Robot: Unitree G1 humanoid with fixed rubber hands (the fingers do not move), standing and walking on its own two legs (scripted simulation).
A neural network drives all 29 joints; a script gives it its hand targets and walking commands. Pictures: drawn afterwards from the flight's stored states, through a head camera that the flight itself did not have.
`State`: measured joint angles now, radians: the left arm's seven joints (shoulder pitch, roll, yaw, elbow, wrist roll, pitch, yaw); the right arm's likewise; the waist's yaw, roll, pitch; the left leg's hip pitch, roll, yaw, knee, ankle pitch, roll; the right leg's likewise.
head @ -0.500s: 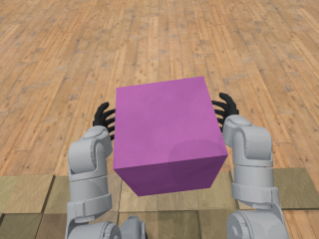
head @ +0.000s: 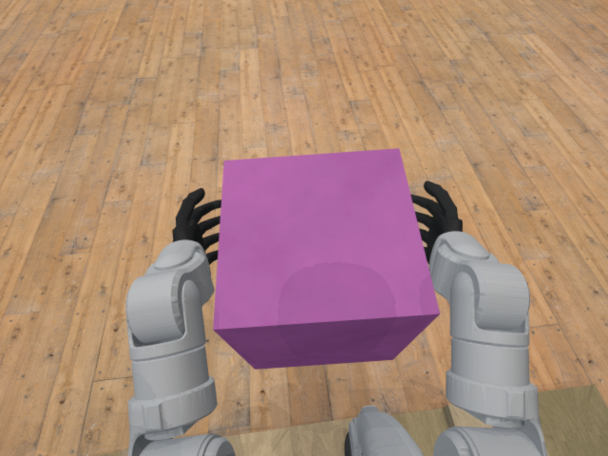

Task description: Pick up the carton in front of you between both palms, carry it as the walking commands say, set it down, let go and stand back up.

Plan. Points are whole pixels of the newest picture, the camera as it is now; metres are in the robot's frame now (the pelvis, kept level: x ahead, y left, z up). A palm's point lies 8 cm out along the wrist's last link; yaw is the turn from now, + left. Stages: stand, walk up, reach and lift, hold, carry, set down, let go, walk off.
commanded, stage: carry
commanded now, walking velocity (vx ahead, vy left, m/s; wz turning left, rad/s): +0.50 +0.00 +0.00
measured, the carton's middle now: (318, 272) +0.34 -0.03 +0.03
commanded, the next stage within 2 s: none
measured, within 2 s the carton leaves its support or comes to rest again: neither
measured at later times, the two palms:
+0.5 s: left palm (127, 84) +0.66 +0.24 +0.13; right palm (313, 72) +0.65 -0.06 +0.14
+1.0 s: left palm (148, 54) +0.95 +0.29 +0.03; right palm (278, 39) +0.98 -0.01 +0.03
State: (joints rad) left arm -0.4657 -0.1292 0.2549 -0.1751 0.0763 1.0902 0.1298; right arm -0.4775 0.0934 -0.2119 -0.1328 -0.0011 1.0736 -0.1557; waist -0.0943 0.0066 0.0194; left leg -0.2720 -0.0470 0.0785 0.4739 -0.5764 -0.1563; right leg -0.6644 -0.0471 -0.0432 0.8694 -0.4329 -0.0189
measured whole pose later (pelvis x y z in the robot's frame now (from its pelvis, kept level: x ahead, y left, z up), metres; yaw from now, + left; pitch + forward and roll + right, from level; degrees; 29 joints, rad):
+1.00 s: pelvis +0.63 +0.09 -0.05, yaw +3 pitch +3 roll -1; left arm -0.48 -0.10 0.24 -0.02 0.05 1.09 0.14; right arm -0.45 0.12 -0.25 -0.05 -0.06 1.09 -0.15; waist 0.07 -0.02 0.03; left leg -0.46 -0.02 0.00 1.29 -0.41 0.03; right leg -0.43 0.09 -0.21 0.55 -0.19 -0.17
